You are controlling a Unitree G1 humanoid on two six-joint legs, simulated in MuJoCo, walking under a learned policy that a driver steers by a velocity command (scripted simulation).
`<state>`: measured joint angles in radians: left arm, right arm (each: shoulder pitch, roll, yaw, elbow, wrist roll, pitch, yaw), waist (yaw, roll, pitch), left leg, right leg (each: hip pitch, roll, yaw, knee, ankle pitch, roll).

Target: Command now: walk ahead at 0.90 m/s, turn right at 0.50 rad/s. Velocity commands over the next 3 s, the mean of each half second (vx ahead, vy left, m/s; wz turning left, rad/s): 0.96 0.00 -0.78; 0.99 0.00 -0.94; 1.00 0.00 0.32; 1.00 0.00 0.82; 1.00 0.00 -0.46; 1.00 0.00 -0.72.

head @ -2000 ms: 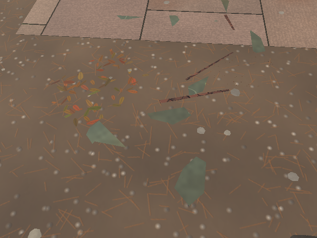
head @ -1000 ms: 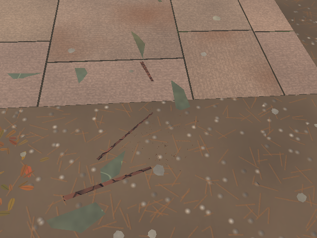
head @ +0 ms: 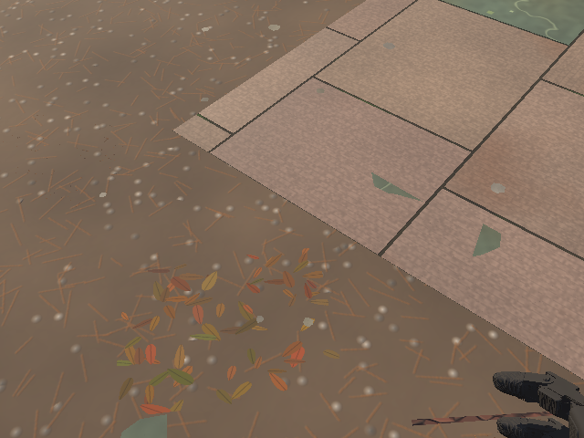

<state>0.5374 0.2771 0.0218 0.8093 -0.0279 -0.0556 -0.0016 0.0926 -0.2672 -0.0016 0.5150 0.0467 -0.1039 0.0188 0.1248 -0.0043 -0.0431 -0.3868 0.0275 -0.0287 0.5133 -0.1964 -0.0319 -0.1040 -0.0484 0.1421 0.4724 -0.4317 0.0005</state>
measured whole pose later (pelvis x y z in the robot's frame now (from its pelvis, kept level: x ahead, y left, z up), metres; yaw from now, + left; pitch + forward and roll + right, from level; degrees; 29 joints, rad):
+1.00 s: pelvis +0.74 -0.21 +0.00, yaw -53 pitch +0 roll +3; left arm 0.31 0.32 0.05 0.72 -0.04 -0.03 0.01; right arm 0.17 -0.28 -0.05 0.62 -0.01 -0.11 0.01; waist 0.01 -0.03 0.07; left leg -0.35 -0.03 -0.02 0.56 -0.20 -0.03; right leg -0.36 0.04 0.10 1.33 -0.38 -0.07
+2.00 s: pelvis +1.34 -0.74 +0.01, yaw -15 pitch -2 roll +0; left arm 0.05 0.28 0.01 0.62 0.01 -0.12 0.00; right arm 0.44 -0.26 -0.04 0.72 0.00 -0.07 0.02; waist -0.07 -0.03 0.07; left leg -0.15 -0.17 -0.06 0.45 -0.26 0.15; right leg -0.65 -0.11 0.13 1.03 -0.16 0.02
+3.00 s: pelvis +2.16 -1.20 +0.00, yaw -54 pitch +0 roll +4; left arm 0.04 0.33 0.03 0.59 -0.01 -0.06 -0.03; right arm 0.52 -0.32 -0.08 0.85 0.02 -0.10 0.01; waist -0.11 -0.04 0.02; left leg 0.04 -0.04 0.06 0.28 -0.32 -0.01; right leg -0.75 -0.11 0.06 0.95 -0.13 -0.05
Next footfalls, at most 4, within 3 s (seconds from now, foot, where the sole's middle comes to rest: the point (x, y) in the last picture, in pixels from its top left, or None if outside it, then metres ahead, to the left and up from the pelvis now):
0.44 right None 0.47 -0.14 -0.77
0.88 left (426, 294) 0.91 -0.20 -0.77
1.32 right None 0.89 -0.67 -0.77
1.76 left None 1.37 -0.72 -0.77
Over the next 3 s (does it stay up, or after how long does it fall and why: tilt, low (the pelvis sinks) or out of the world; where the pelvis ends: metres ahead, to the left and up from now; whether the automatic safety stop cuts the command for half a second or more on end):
stays up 2.16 -1.20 0.00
